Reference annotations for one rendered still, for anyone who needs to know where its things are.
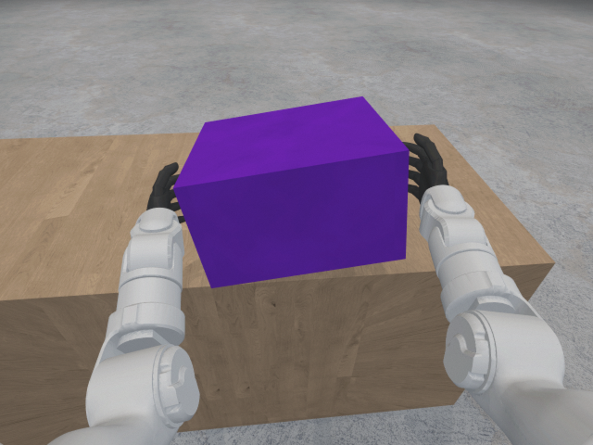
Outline carton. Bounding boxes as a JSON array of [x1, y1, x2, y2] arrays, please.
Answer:
[[173, 96, 410, 288]]

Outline left robot upper arm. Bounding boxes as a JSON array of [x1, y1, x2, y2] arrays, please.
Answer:
[[47, 344, 200, 445]]

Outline robot left hand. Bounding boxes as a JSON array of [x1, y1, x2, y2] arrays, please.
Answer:
[[146, 162, 185, 223]]

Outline pedestal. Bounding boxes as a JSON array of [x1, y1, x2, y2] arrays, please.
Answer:
[[0, 124, 556, 445]]

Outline robot right hand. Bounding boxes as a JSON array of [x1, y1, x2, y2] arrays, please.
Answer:
[[402, 133, 449, 205]]

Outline robot left forearm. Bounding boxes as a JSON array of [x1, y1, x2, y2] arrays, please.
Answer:
[[86, 208, 185, 426]]

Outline right robot upper arm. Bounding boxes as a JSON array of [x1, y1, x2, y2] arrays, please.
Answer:
[[443, 310, 593, 445]]

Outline robot right forearm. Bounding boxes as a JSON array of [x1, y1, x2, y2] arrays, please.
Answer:
[[419, 185, 565, 381]]

